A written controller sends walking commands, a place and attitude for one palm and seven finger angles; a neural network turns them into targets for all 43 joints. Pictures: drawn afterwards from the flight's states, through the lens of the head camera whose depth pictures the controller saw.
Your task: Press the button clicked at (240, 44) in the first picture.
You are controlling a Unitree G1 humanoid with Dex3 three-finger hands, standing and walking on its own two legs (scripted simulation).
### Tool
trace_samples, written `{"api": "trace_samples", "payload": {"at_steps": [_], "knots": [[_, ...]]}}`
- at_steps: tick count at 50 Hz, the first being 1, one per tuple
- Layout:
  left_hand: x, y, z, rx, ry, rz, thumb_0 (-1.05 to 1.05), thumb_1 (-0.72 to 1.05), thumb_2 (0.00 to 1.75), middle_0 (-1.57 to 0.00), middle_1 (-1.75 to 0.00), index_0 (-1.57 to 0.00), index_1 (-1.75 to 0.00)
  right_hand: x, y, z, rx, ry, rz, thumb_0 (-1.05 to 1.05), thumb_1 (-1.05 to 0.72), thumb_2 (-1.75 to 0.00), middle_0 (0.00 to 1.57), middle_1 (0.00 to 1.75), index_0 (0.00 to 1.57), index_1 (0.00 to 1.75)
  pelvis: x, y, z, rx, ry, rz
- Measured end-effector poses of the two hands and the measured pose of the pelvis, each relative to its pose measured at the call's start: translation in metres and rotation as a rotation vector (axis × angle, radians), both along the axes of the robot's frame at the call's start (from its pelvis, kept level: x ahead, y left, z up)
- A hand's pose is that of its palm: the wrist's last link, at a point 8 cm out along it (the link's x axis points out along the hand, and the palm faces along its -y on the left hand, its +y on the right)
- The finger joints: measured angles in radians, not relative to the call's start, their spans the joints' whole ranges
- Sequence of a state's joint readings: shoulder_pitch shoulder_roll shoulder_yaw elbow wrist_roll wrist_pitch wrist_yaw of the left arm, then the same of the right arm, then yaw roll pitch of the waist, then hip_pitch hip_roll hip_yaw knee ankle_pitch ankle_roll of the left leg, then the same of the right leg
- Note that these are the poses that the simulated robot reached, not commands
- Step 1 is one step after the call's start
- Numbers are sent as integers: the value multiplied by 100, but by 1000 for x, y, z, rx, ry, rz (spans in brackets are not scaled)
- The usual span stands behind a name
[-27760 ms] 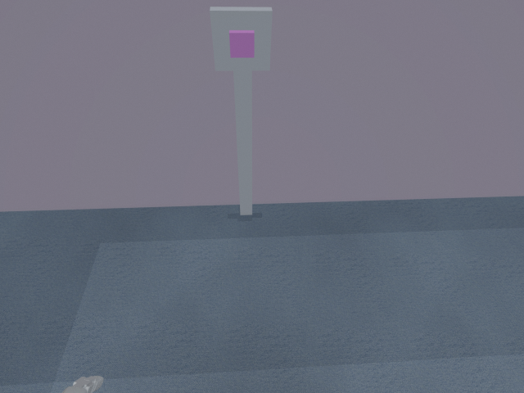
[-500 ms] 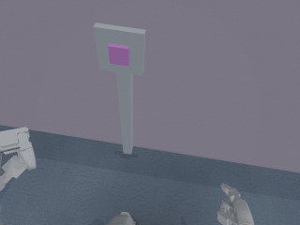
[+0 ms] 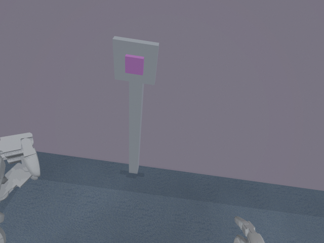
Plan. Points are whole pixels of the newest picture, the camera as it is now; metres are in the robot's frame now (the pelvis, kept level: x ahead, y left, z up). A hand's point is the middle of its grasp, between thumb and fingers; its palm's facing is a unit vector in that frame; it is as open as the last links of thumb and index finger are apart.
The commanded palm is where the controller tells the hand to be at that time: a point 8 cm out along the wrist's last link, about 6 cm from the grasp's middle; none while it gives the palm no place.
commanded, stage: stop stepping back and stand still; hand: left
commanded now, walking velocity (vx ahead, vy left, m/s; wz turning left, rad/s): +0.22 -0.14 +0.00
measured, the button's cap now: (134, 64) +0.72 +0.17 +0.10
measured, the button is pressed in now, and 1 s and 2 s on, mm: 0 0 0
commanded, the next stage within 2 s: let the arm hang, fingers relaxed in 0.74 s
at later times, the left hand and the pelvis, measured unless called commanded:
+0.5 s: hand out of the picture +0.11 +0.27 +0.18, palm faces +0.43 -0.85 -0.31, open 3.1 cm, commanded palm +0.06 +0.30 +0.20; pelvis -0.08 +0.03 +0.01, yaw -1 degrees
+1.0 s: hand out of the picture +0.11 +0.28 -0.06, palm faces +0.13 -0.91 -0.38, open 3.0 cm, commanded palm none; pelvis -0.07 +0.04 +0.00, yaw +2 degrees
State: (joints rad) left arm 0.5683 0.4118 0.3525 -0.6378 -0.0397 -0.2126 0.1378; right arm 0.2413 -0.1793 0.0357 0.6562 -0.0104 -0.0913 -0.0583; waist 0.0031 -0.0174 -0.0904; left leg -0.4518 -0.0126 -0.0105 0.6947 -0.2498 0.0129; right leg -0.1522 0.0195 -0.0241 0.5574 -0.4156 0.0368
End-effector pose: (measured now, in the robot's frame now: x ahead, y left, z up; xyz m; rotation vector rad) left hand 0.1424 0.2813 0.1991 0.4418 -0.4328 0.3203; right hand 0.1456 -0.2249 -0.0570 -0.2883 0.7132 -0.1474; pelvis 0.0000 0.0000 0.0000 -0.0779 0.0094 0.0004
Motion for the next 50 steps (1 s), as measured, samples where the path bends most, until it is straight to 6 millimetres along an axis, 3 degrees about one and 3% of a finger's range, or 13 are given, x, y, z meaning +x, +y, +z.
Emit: {"api": "trace_samples", "payload": {"at_steps": [4, 10, 15, 21, 26, 35, 42, 44, 47, 50], "knots": [[3, 14, -6, -48, 49, 30, 2, 89, 90, -131, -150, -131, -150, -33, 0, 8, -1, 0, -53, 1, -90, -90, 20, 30, 20, 30, -22, 5, 10, 32, -25, -15], [-25, -5, 13, 10, 138, -47, 2, 89, 90, -131, -150, -130, -150, -75, 3, 29, 31, -17, -74, 1, -90, -90, 20, 30, 20, 30, -44, 5, 31, 18, -24, -36], [-58, -6, 15, 102, 176, -38, 2, 89, 90, -131, -150, -130, -149, -91, -7, 14, 22, 11, -67, 1, -90, -90, 20, 30, 20, 30, -68, 6, 21, 52, -18, -43], [-73, 17, 4, 8, 96, 69, 2, 89, 90, -131, -150, -131, -149, -111, -13, 2, -4, 63, -96, 1, -90, -90, 20, 30, 20, 30, -77, 13, 17, 58, -28, -34], [-70, 24, -10, -69, 56, 66, 2, 89, 90, -131, -150, -131, -150, -111, -5, 2, -53, 18, -95, 1, -90, -90, 20, 30, 20, 30, -79, 29, 8, 57, -31, -7], [-72, 26, 15, 120, 97, 54, 2, 89, 90, -131, -150, -130, -150, -98, 38, -6, 106, -17, -38, 1, -90, -90, 20, 30, 20, 30, -79, 27, 11, 75, -29, -1], [-70, 32, -3, 40, 191, 108, 2, 89, 90, -131, -150, -131, -150, -85, 41, -20, 110, 82, -9, 1, -90, -90, 20, 30, 20, 30, -68, 35, 14, 60, -19, 5], [-58, 40, -33, 24, 287, 98, 1, 89, 90, -131, -150, -130, -149, -80, 37, -28, 108, 94, 24, 1, -90, -90, 20, 30, 20, 30, -66, 41, 10, 58, -3, 26], [-42, 52, -129, -122, 653, 141, 1, 90, 90, -128, -148, -128, -147, -76, 30, -45, 94, 174, 42, 1, -90, -90, 20, 30, 20, 30, -68, 45, 4, 79, 11, 40], [-59, 38, -224, -268, 1052, 172, 1, 91, 90, -122, -143, -122, -142, -80, 26, -51, 84, 226, 34, 1, -90, -90, 20, 30, 20, 30, -71, 44, 3, 92, 4, 37]]}}
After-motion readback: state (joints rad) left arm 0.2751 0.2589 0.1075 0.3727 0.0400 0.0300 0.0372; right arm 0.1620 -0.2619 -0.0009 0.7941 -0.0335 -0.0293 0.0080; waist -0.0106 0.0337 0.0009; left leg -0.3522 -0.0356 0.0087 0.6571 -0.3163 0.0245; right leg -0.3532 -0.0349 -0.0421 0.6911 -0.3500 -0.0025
